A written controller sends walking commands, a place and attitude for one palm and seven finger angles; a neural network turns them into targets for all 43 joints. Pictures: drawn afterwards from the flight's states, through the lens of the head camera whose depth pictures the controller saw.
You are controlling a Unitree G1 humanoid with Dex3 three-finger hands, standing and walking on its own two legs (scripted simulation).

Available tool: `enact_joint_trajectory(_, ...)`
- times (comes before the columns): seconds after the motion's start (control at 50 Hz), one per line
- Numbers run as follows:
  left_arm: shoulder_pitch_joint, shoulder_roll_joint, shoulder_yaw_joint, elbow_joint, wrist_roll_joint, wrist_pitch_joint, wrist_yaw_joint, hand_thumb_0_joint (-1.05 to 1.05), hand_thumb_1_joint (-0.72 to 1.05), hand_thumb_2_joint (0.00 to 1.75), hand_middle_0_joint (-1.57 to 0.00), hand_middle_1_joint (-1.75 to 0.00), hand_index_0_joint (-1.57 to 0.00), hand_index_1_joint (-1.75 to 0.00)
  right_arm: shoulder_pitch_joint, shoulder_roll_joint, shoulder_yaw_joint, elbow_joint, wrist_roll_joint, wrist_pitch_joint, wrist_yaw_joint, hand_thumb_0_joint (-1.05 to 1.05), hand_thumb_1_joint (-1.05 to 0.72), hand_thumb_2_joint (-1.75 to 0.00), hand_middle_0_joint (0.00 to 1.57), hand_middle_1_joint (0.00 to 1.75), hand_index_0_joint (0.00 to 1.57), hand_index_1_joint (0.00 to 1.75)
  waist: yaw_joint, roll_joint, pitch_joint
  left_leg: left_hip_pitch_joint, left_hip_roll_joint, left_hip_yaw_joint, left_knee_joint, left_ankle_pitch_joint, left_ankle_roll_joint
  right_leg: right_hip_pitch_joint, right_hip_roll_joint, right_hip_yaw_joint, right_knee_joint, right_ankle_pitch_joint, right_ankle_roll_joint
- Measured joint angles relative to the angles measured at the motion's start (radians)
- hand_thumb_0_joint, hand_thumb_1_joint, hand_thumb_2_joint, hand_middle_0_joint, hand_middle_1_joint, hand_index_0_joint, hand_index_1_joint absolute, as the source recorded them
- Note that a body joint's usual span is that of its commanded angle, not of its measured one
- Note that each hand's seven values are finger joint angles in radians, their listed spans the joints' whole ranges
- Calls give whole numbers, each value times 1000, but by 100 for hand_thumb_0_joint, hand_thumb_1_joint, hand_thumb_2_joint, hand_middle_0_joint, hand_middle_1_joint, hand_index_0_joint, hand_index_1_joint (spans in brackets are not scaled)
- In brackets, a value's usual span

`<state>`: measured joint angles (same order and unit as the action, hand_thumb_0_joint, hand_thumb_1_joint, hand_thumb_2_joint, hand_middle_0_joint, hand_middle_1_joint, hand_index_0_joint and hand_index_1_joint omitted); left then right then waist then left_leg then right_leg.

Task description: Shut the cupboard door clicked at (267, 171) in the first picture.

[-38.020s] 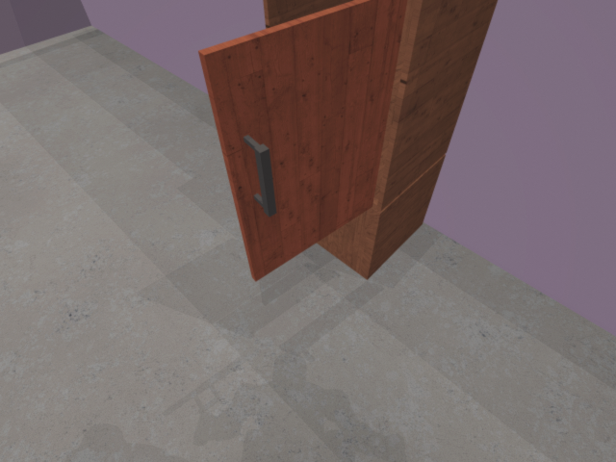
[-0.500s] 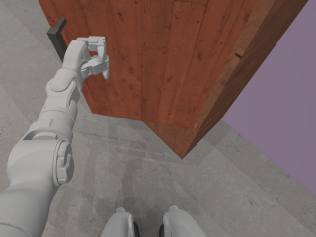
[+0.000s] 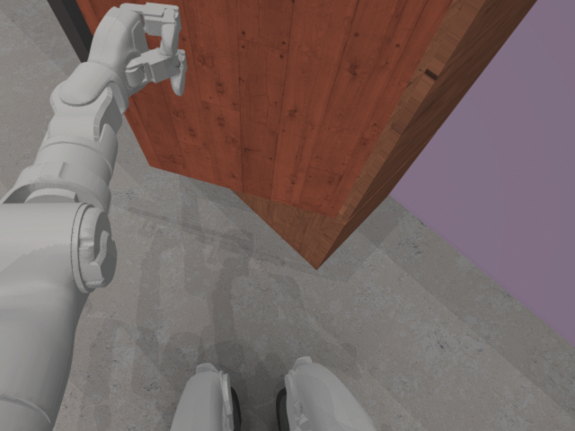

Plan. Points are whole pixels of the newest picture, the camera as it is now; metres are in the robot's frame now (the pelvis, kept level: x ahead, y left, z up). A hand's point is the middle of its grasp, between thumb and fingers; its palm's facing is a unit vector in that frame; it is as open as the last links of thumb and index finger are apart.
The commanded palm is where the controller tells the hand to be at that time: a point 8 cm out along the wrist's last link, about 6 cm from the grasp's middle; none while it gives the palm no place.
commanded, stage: push the door shut along its arc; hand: left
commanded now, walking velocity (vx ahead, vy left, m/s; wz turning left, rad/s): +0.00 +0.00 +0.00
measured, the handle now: (94, 38) +0.61 +0.16 +0.11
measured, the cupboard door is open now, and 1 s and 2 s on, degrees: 29 22 22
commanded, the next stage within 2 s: pull the fist back off the door in 0.02 s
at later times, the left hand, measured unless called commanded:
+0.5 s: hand (201, 62) +0.57 +0.04 +0.11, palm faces +0.04 -1.00 -0.01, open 3.1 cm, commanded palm +0.53 +0.10 +0.12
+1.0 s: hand (193, 121) +0.47 +0.05 +0.11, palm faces +0.01 -1.00 -0.03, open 3.1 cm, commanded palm +0.46 +0.10 +0.12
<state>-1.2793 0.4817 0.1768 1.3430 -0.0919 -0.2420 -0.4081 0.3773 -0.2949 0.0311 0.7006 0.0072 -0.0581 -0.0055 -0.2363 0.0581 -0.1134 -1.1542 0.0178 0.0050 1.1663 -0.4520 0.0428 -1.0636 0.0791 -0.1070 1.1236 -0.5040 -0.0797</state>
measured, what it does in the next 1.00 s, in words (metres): stands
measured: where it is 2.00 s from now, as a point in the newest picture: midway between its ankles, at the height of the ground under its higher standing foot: outside the picture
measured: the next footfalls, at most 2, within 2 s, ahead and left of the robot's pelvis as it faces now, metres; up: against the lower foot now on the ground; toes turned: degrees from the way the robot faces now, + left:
none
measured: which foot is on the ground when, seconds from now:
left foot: down 0.00-1.00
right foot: down 0.00-1.00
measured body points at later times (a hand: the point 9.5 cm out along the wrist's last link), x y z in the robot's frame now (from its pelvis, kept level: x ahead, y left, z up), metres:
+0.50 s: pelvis +0.02 -0.01 +0.02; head +0.16 -0.02 +0.45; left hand +0.56 +0.09 +0.11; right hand -0.03 -0.24 -0.10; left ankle +0.04 +0.09 -0.64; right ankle +0.01 -0.08 -0.64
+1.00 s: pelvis +0.02 -0.01 +0.04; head +0.10 -0.01 +0.48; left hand +0.47 +0.10 +0.12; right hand +0.10 -0.27 -0.08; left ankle +0.04 +0.10 -0.64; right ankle +0.01 -0.08 -0.64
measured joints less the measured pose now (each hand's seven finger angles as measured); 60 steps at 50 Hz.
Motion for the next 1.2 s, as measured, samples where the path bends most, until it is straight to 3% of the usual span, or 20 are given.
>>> enact_joint_trajectory(0.14,-74,19,-13,21,15,23,-4,1,97,96,-130,-150,-130,-150,-11,2,1,14,-9,-20,-7,0,-90,-89,20,30,20,30,-15,0,0,-52,2,-5,35,-11,-2,-50,2,-7,33,-12,-3)
enact_joint_trajectory(0.16,-80,8,18,20,11,34,21,1,96,96,-130,-150,-130,-150,-5,4,-1,9,-11,-19,-5,0,-90,-89,20,30,20,30,-13,3,-2,-60,4,-6,39,-13,-3,-57,3,-8,35,-12,-4)
enact_joint_trajectory(0.2,-82,-28,90,15,1,45,150,2,92,94,-130,-150,-130,-150,12,9,-6,-7,-21,-20,12,0,-90,-90,20,30,20,30,-7,7,-10,-71,7,-5,41,-14,-5,-69,5,-6,36,-12,-3)
enact_joint_trajectory(0.24,-57,-73,138,-20,11,37,319,2,90,93,-130,-150,-130,-150,34,19,-13,-24,-41,-19,42,0,-90,-90,20,30,20,30,-3,7,-20,-73,6,1,32,-13,-6,-74,5,0,32,-11,-2)
enact_joint_trajectory(0.3,13,-129,145,-84,98,-19,535,2,89,91,-129,-150,-130,-150,62,38,-20,-38,-74,-9,94,0,-90,-90,20,30,20,30,4,10,-34,-62,5,11,15,-11,-7,-70,3,11,24,-11,-2)
enact_joint_trajectory(0.34,61,-152,119,-111,145,-55,593,2,89,91,-129,-150,-130,-150,71,51,-23,-36,-81,8,119,0,-90,-90,20,30,20,30,8,11,-34,-41,3,15,0,-10,-8,-53,2,16,13,-11,-2)
enact_joint_trajectory(0.38,101,-173,95,-124,156,-72,597,2,89,90,-129,-150,-130,-150,76,64,-24,-28,-77,30,129,0,-90,-90,20,30,20,30,12,11,-28,-8,2,17,-23,-7,-9,-22,2,20,-6,-8,-3)
enact_joint_trajectory(0.48,162,-224,115,-107,116,-81,570,2,89,90,-129,-150,-130,-150,88,72,-20,-20,-62,60,121,0,-90,-89,20,30,20,30,18,11,-24,87,1,23,-94,7,-13,68,4,31,-75,8,-4)
enact_joint_trajectory(0.58,250,-243,130,-142,115,-152,565,2,89,90,-130,-149,-130,-150,102,57,-33,-36,-59,63,118,0,-90,-90,20,30,20,30,32,5,-40,169,2,40,-151,14,-16,140,7,53,-119,15,-5)
enact_joint_trajectory(0.64,306,-252,105,-166,108,-166,547,2,89,90,-130,-149,-130,-150,99,46,-42,-44,-51,79,120,0,-90,-90,20,30,20,30,52,-4,-43,213,-2,46,-176,17,-18,178,4,61,-135,15,-3)
enact_joint_trajectory(0.76,457,-320,30,-286,54,-179,527,2,90,90,-129,-150,-130,-150,62,27,-65,-51,-34,93,111,0,-90,-90,20,30,20,30,102,-22,-35,278,-13,39,-209,29,-19,245,-4,55,-163,20,-2)
enact_joint_trajectory(0.86,535,-369,-50,-352,52,-212,539,2,90,90,-130,-150,-130,-150,-8,18,-79,-43,-26,84,96,0,-90,-90,19,30,20,30,127,-30,-28,293,-20,25,-200,30,-18,268,-11,40,-159,17,-3)
enact_joint_trajectory(1.0,530,-391,-91,-336,57,-215,568,2,89,90,-130,-150,-131,-150,-94,32,-68,-47,-19,74,76,0,-91,-90,19,30,20,30,129,-31,-26,300,-26,25,-189,35,-13,275,-17,39,-145,19,0)
enact_joint_trajectory(1.2,475,-361,-25,-282,54,-208,557,2,89,90,-130,-150,-131,-150,-67,68,-34,-50,-24,80,78,0,-90,-90,20,30,20,30,121,-23,-34,288,-24,42,-186,44,-7,254,-17,55,-133,29,6)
